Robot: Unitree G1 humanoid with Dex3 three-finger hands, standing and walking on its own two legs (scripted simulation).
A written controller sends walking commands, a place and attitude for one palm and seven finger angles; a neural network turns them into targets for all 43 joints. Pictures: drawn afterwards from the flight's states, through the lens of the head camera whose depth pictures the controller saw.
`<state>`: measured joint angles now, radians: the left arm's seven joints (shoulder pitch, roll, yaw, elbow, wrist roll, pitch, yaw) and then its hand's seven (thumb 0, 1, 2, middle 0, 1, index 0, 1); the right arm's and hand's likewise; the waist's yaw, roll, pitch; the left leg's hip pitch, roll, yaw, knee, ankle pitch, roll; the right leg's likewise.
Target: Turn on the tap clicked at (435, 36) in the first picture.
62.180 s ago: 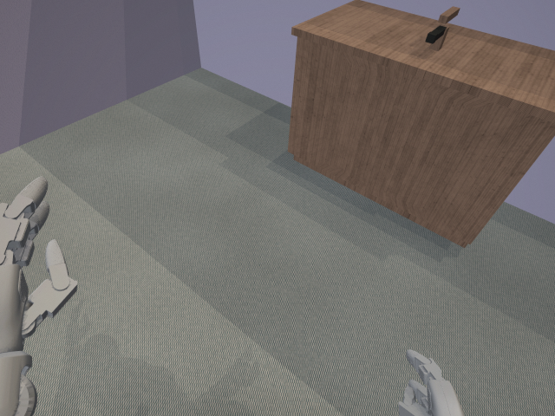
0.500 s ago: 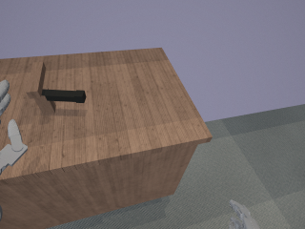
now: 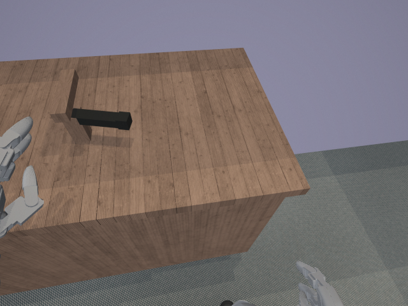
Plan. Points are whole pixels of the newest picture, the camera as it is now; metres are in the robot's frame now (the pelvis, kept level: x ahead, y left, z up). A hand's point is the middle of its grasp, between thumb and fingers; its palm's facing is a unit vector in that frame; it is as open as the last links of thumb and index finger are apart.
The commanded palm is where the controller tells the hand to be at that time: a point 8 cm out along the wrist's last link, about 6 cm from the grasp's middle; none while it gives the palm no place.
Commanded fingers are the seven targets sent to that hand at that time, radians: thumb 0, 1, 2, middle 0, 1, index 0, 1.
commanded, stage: come to a stop and stand still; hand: left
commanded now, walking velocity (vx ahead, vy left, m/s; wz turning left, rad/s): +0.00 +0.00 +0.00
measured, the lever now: (124, 120) +0.46 +0.22 +0.06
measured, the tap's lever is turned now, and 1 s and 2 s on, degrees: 75 75 75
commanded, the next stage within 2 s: look again from close up in 0.30 s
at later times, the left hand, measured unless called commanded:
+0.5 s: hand (11, 226) +0.18 +0.26 +0.17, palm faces +0.40 -0.84 -0.37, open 7.5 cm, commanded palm +0.13 +0.28 +0.19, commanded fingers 0.00 0.90 0.90 -0.20 -0.30 -0.20 -0.30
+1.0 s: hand (26, 211) +0.20 +0.25 +0.17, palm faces +0.38 -0.85 -0.36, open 7.5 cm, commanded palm +0.15 +0.27 +0.19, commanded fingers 0.00 0.90 0.90 -0.20 -0.30 -0.20 -0.30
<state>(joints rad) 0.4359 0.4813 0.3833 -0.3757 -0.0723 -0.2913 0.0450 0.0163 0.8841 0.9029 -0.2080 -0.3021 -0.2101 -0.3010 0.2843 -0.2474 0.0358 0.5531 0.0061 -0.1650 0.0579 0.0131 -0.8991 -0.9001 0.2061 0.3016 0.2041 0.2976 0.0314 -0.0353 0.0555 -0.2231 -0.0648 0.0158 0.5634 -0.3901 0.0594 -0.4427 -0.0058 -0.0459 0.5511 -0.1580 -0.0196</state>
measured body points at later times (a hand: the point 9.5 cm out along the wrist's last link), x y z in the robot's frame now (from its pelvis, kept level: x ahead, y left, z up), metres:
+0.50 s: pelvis -0.02 +0.00 +0.00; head +0.00 +0.02 +0.45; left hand +0.15 +0.30 +0.19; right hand +0.16 -0.21 -0.07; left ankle -0.06 +0.08 -0.73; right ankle +0.08 -0.11 -0.73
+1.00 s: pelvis -0.01 -0.01 +0.00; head +0.01 +0.01 +0.45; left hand +0.17 +0.29 +0.19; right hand +0.15 -0.24 -0.08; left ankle -0.06 +0.08 -0.73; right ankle +0.08 -0.11 -0.73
